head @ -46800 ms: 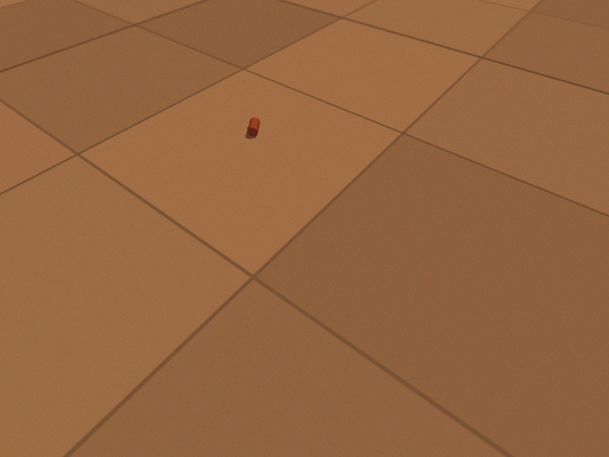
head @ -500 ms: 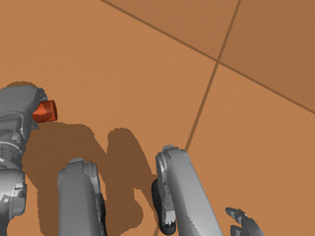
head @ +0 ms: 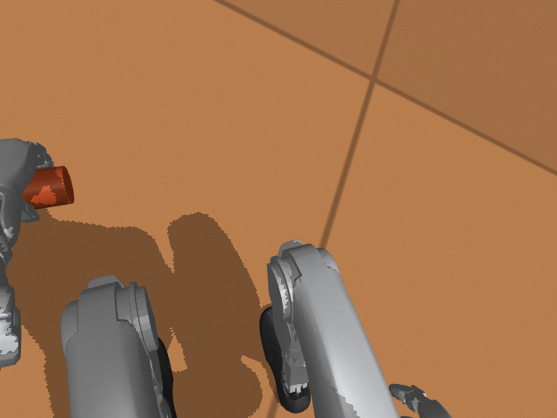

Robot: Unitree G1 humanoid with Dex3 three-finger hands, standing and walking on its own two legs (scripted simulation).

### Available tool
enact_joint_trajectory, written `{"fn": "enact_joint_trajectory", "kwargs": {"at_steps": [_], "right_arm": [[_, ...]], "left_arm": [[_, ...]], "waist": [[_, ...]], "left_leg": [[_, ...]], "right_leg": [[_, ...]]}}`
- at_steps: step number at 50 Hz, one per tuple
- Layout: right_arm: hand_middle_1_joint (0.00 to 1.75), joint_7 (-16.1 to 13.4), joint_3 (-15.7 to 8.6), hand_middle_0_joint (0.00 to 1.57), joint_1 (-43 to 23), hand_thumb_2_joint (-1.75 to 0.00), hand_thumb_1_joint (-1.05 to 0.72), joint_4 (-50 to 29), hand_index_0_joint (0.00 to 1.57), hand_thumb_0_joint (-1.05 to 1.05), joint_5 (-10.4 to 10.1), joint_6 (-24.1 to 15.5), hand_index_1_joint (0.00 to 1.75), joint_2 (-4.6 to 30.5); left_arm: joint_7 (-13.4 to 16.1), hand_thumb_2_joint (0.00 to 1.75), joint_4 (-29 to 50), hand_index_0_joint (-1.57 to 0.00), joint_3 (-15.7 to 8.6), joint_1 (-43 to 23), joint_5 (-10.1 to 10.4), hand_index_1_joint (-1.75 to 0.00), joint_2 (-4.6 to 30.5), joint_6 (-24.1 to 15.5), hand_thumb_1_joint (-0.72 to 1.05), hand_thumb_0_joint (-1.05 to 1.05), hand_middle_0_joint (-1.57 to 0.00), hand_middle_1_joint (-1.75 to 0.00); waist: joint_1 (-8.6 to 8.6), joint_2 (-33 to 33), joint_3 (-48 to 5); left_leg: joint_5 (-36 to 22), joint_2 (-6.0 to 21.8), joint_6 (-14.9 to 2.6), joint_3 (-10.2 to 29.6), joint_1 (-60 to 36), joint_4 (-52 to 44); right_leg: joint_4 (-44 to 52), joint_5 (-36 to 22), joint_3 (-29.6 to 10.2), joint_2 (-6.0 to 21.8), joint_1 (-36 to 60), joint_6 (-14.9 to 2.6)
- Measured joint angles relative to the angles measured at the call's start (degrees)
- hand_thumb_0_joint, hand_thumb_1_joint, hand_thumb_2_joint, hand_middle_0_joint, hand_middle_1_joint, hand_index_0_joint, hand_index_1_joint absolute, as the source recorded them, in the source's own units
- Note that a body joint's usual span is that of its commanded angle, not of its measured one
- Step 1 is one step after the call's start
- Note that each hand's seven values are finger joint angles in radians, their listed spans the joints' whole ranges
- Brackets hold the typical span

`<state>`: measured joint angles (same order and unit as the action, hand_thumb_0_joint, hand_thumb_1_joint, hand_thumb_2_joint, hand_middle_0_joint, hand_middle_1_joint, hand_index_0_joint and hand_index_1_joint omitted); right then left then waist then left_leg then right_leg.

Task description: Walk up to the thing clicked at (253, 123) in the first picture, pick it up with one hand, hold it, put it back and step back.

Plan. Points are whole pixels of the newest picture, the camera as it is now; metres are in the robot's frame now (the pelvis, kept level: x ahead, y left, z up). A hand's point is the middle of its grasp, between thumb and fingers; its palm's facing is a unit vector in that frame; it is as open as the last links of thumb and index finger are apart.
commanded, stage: crouch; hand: left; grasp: from above
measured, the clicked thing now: (27, 190) +0.47 +0.28 -0.20
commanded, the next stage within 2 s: lower in 0.08 s
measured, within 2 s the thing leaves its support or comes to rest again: neither
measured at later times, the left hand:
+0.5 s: hand (27, 201) +0.46 +0.28 -0.22, palm faces -0.49 -0.07 -0.87, open 8.4 cm
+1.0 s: hand (45, 200) +0.47 +0.28 -0.27, palm faces -0.47 -0.11 -0.88, open 8.5 cm
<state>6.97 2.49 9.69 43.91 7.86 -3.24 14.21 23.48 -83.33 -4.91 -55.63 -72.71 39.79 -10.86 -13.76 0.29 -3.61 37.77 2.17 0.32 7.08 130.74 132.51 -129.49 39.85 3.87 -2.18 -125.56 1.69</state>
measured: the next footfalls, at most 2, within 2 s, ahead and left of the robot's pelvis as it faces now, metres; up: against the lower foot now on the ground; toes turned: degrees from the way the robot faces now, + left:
none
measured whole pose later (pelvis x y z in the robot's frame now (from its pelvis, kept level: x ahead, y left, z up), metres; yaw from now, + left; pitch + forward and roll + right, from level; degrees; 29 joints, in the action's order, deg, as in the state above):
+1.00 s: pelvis +0.01 +0.00 -0.05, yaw -5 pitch +31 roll -10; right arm 9.7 9.9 6.7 42.1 11.7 -6.8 16.0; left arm 28.6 -90.3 -8.5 -57.0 -73.0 49.0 -12.9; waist -17.6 4.3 4.8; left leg 40.2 2.3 1.0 12.2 136.2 143.9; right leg -137.8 40.5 7.5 -3.9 -129.9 2.3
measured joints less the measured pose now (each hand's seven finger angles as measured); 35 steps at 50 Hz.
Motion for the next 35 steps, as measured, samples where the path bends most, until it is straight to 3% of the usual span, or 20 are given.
{"fn": "enact_joint_trajectory", "kwargs": {"at_steps": [20,35], "right_arm": [[0.3,0.4,2.7,0.21,-1.7,-0.9,-0.91,-0.6,0.2,0.0,0.6,0.0,0.3,1.0],[0.3,1.3,4.4,0.21,-2.6,-0.9,-0.91,-1.2,0.2,0.0,2.4,-1.6,0.3,1.0]], "left_arm": [[-0.8,0.18,-2.9,-0.94,1.0,-1.5,0.2,-0.17,3.5,-1.0,0.24,-0.01,-0.93,-0.18],[4.1,0.19,-4.1,-0.94,-1.5,-0.1,-2.1,-0.19,5.6,-1.8,0.23,-0.01,-0.93,-0.2]], "waist": [[-0.68,1.6,2.3],[-2.36,3.1,4.9]], "left_leg": [[0.8,0.0,0.18,1.8,2.7,5.0],[1.1,-0.3,0.45,3.1,5.0,8.9]], "right_leg": [[-3.9,0.4,1.3,-0.5,-2.1,0.21],[-7.2,0.5,2.2,-0.8,-4.1,0.32]]}}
